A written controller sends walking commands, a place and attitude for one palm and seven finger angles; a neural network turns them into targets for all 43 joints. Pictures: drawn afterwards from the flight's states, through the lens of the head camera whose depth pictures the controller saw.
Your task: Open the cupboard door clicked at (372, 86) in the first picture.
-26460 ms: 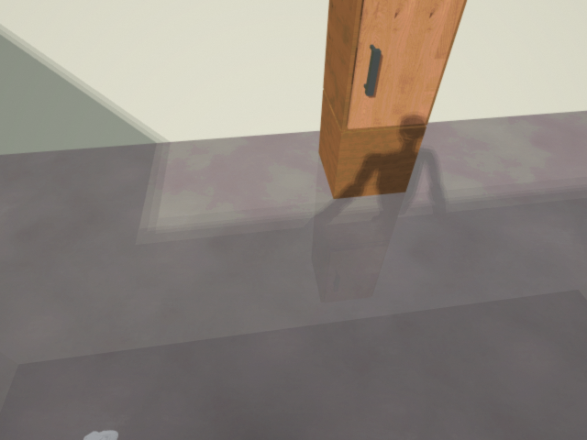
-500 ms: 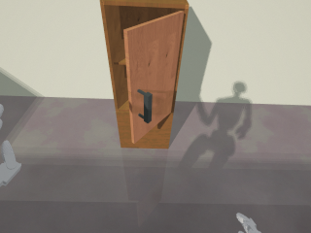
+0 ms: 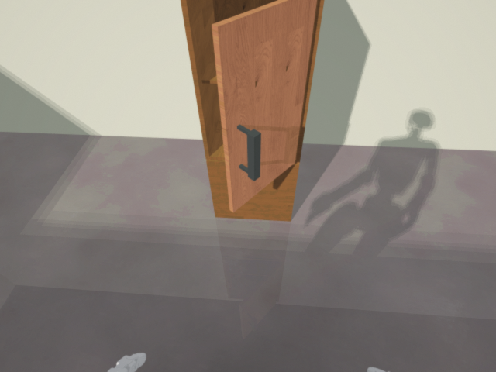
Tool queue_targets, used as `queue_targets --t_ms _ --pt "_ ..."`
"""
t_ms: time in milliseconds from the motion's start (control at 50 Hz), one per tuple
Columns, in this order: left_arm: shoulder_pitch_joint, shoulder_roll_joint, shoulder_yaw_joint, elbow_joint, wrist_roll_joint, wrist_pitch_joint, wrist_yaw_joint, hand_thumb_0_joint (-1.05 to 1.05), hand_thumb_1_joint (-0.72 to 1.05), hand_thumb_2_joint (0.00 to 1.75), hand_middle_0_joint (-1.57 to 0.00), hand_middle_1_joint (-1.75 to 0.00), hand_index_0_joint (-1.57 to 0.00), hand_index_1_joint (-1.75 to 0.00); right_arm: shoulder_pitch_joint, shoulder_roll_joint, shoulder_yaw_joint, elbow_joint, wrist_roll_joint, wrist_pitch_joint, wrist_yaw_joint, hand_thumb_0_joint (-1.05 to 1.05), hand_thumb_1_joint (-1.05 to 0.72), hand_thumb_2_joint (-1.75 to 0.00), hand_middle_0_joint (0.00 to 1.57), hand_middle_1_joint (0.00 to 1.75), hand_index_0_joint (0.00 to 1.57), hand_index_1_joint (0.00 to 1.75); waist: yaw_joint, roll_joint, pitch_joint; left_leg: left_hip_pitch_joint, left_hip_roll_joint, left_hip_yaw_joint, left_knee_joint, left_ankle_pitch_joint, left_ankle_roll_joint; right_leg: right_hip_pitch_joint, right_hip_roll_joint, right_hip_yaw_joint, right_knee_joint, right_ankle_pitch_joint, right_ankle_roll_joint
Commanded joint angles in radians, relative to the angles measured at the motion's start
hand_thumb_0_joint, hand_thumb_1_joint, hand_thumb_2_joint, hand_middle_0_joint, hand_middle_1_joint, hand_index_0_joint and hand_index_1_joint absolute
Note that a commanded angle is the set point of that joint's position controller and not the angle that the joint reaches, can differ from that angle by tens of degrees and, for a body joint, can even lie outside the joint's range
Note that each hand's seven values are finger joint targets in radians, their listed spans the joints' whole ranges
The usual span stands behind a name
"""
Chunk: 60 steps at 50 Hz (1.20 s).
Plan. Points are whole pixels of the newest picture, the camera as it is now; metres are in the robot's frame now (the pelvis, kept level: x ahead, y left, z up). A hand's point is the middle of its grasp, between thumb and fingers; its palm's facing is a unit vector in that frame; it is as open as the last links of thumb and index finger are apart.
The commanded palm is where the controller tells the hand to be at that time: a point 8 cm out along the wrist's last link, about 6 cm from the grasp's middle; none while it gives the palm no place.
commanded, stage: let the arm hang, fingers relaxed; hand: left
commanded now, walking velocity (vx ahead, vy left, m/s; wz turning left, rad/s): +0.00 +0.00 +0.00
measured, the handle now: (247, 152) +0.68 +0.02 -0.07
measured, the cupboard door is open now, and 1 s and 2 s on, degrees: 51 51 51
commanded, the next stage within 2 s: look to check the result in 0.86 s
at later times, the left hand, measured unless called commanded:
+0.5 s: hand out of the picture -0.01 +0.20 -0.15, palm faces +0.03 -0.97 -0.24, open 7.4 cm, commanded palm none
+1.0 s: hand out of the picture +0.05 +0.22 -0.15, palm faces +0.01 -0.96 -0.26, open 7.4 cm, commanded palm none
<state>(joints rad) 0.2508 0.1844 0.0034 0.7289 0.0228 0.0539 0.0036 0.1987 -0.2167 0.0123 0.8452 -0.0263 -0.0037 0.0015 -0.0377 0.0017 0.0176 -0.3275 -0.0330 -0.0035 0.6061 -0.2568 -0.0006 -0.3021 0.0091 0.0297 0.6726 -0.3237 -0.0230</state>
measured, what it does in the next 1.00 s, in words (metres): stands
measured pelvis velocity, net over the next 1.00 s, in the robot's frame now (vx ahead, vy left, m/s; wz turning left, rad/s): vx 0.01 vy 0.01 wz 0.00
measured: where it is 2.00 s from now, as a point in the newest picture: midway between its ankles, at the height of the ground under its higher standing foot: outside the picture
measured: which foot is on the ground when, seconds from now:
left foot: down 0.00-1.00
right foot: down 0.00-1.00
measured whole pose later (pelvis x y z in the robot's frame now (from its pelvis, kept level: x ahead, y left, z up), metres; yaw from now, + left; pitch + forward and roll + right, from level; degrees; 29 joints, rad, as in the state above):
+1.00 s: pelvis +0.01 +0.01 +0.02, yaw +0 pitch -2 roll +0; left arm 0.18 0.22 0.02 1.13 0.01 -0.01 0.02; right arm 0.20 -0.22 -0.02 1.13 -0.02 -0.01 -0.02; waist -0.01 0.02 0.06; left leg -0.19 -0.01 -0.02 0.38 -0.16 0.01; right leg -0.14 0.02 0.02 0.39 -0.22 -0.02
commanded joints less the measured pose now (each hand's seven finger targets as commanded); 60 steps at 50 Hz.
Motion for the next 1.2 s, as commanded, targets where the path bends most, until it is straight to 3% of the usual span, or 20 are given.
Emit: queue_targets --t_ms 0,20,40,60,80,120,160,220,340,580,820,920,1020,1120,1180 --pt "-0.044 0.194 0.038 0.063 -0.01 -0.077 0.016 0.0 0.9 0.9 -0.2 -0.3 -0.2 -0.3 0.043 -0.075 -0.035 0.046 0.003 0.005 -0.014 0.0 -0.9 -0.9 0.2 0.3 0.2 0.3 -0.005 -0.101 0.027 0.131 0.039 -0.032 -0.076 0.07 0.01 -0.063 -0.152 0.215 -0.388 0.117 -0.061" --pt "-0.036 0.182 0.033 0.105 -0.012 -0.077 0.019 0.0 0.9 0.9 -0.2 -0.3 -0.2 -0.3 0.057 -0.073 -0.034 0.07 0.007 0.004 -0.016 0.0 -0.9 -0.9 0.2 0.3 0.2 0.3 -0.007 -0.075 0.009 0.16 0.057 -0.046 -0.111 0.122 0.011 -0.041 -0.121 0.169 -0.37 0.134 -0.045" --pt "-0.008 0.134 0.053 0.129 -0.009 -0.08 0.022 0.0 0.9 0.9 -0.2 -0.3 -0.2 -0.3 0.059 -0.065 -0.041 0.094 -0.001 -0.001 -0.022 0.0 -0.9 -0.9 0.2 0.3 0.2 0.3 0.006 0.047 -0.023 0.172 0.077 -0.062 -0.14 0.15 0.016 -0.005 -0.106 0.147 -0.352 0.146 -0.036" --pt "0.008 0.136 0.045 0.163 -0.014 -0.075 0.023 0.0 0.9 0.9 -0.2 -0.3 -0.2 -0.3 0.054 -0.054 -0.037 0.116 0.0 -0.001 -0.024 0.0 -0.9 -0.9 0.2 0.3 0.2 0.3 0.017 0.133 -0.02 0.153 0.088 -0.076 -0.17 0.149 0.021 0.031 -0.092 0.128 -0.336 0.149 -0.032" --pt "0.023 0.133 0.042 0.193 -0.017 -0.073 0.023 0.0 0.9 0.9 -0.2 -0.3 -0.2 -0.3 0.055 -0.052 -0.035 0.132 0.001 -0.001 -0.027 0.0 -0.9 -0.9 0.2 0.3 0.2 0.3 0.025 0.149 -0.031 0.13 0.1 -0.086 -0.194 0.128 0.025 0.07 -0.082 0.117 -0.333 0.142 -0.031" --pt "0.03 0.132 0.039 0.242 -0.016 -0.072 0.023 0.0 0.9 0.9 -0.2 -0.3 -0.2 -0.3 0.068 -0.06 -0.042 0.157 0.005 0.001 -0.03 0.0 -0.9 -0.9 0.2 0.3 0.2 0.3 0.03 0.044 -0.022 0.118 0.106 -0.098 -0.212 0.107 0.029 0.095 -0.078 0.101 -0.35 0.127 -0.033" --pt "0.032 0.121 0.033 0.282 -0.017 -0.072 0.023 0.0 0.9 0.9 -0.2 -0.3 -0.2 -0.3 0.089 -0.059 -0.042 0.19 0.006 0.002 -0.033 0.0 -0.9 -0.9 0.2 0.3 0.2 0.3 0.026 0.008 -0.005 0.133 0.108 -0.092 -0.227 0.107 0.03 0.087 -0.083 0.095 -0.37 0.112 -0.035" --pt "0.036 0.129 0.03 0.327 -0.018 -0.069 0.025 0.0 0.9 0.9 -0.2 -0.3 -0.2 -0.3 0.099 -0.068 -0.042 0.223 0.008 0.002 -0.036 0.0 -0.9 -0.9 0.2 0.3 0.2 0.3 0.03 0.027 0.017 0.14 0.115 -0.099 -0.247 0.105 0.033 0.082 -0.079 0.084 -0.373 0.094 -0.037" --pt "0.04 0.137 0.032 0.369 -0.017 -0.064 0.026 0.0 0.9 0.9 -0.2 -0.3 -0.2 -0.3 0.114 -0.072 -0.044 0.255 0.005 0.006 -0.035 0.0 -0.9 -0.9 0.2 0.3 0.2 0.3 0.029 -0.001 0.054 0.122 0.111 -0.1 -0.276 0.025 0.034 0.065 -0.083 0.085 -0.393 -0.002 -0.041" --pt "0.016 0.138 0.038 0.374 -0.011 -0.066 0.027 0.0 0.9 0.9 -0.2 -0.3 -0.2 -0.3 0.091 -0.078 -0.048 0.26 0.002 -0.001 -0.033 0.0 -0.9 -0.9 0.2 0.3 0.2 0.3 0.033 0.006 0.081 0.097 0.113 -0.115 -0.303 0.001 0.036 0.058 -0.083 0.081 -0.37 0.019 -0.035" --pt "-0.031 0.176 0.046 0.355 -0.012 -0.079 0.025 0.0 0.9 0.9 -0.2 -0.3 -0.2 -0.3 0.039 -0.124 -0.055 0.247 0.005 -0.013 -0.033 0.0 -0.9 -0.9 0.2 0.3 0.2 0.3 0.032 0.014 0.025 0.162 0.124 -0.11 -0.285 0.134 0.035 0.097 -0.09 0.085 -0.364 0.134 -0.034" --pt "-0.048 0.196 0.048 0.355 -0.012 -0.081 0.023 0.0 0.9 0.9 -0.2 -0.3 -0.2 -0.3 0.017 -0.146 -0.058 0.244 0.006 -0.014 -0.032 0.0 -0.9 -0.9 0.2 0.3 0.2 0.3 0.033 -0.01 0.016 0.178 0.124 -0.108 -0.285 0.149 0.035 0.108 -0.095 0.089 -0.377 0.145 -0.032" --pt "-0.068 0.216 0.048 0.353 -0.012 -0.082 0.022 0.0 0.9 0.9 -0.2 -0.3 -0.2 -0.3 -0.002 -0.168 -0.056 0.246 0.006 -0.014 -0.031 0.0 -0.9 -0.9 0.2 0.3 0.2 0.3 0.031 0.018 0.007 0.189 0.129 -0.109 -0.293 0.164 0.033 0.123 -0.098 0.087 -0.381 0.159 -0.033" --pt "-0.079 0.232 0.046 0.356 -0.013 -0.083 0.021 0.0 0.9 0.9 -0.2 -0.3 -0.2 -0.3 -0.021 -0.186 -0.055 0.244 0.008 -0.014 -0.03 0.0 -0.9 -0.9 0.2 0.3 0.2 0.3 0.032 -0.013 -0.003 0.208 0.129 -0.107 -0.293 0.185 0.033 0.133 -0.102 0.088 -0.391 0.182 -0.03" --pt "-0.09 0.24 0.044 0.359 -0.014 -0.083 0.02 0.0 0.9 0.9 -0.2 -0.3 -0.2 -0.3 -0.029 -0.192 -0.052 0.248 0.006 -0.014 -0.029 0.0 -0.9 -0.9 0.2 0.3 0.2 0.3 0.03 0.004 -0.007 0.211 0.133 -0.109 -0.299 0.194 0.03 0.144 -0.103 0.088 -0.391 0.194 -0.03"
